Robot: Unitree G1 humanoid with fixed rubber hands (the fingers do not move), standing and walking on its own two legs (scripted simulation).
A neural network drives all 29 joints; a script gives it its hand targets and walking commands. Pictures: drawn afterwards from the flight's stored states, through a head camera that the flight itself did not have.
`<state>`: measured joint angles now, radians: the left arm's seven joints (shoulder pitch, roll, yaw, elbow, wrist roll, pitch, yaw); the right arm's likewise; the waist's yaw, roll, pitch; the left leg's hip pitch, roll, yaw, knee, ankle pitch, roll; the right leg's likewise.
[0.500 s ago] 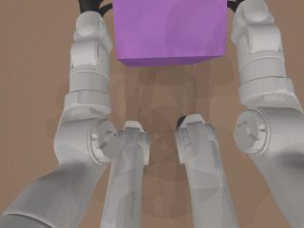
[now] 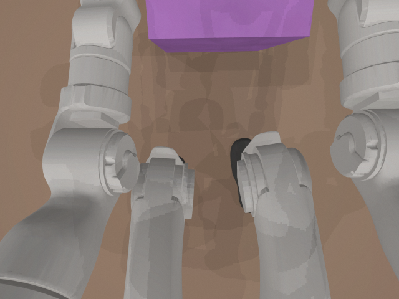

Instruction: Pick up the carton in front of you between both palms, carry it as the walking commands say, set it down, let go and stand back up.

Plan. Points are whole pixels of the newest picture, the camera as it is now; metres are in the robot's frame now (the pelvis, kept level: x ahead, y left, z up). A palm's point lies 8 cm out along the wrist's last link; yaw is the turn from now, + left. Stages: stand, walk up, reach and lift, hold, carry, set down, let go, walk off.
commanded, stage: set down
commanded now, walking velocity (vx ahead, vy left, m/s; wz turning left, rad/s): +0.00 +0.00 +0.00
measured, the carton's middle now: out of the picture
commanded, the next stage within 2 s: none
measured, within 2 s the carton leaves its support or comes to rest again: rests again in 0.10 s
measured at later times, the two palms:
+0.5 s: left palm out of the picture +0.56 +0.08 -0.17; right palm out of the picture +0.54 -0.23 -0.17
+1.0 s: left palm out of the picture +0.56 +0.09 -0.21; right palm out of the picture +0.52 -0.25 -0.22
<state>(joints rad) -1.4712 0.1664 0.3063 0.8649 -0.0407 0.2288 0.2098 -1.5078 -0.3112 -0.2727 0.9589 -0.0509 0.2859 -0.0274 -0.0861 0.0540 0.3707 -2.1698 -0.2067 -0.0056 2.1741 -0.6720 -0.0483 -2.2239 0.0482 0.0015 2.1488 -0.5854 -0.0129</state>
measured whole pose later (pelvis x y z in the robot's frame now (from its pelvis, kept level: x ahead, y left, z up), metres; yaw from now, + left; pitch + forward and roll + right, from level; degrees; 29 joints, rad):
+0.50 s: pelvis -0.01 +0.00 -0.02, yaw +0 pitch +33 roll +2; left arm -1.50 0.19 0.36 0.93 0.02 0.20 0.12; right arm -1.52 -0.29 -0.42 0.94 -0.16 0.23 0.11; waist -0.08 0.06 0.47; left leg -2.14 -0.20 0.01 2.23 -0.67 -0.04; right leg -2.19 0.03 0.00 2.21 -0.59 -0.02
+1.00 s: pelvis +0.00 -0.01 -0.02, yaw +1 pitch +32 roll +2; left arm -1.54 0.26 0.21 1.09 -0.08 0.12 0.10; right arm -1.51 -0.38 -0.33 1.14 -0.05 0.09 0.01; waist -0.08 0.05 0.52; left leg -2.14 -0.16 0.03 2.28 -0.70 -0.03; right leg -2.19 0.01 -0.02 2.26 -0.62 -0.04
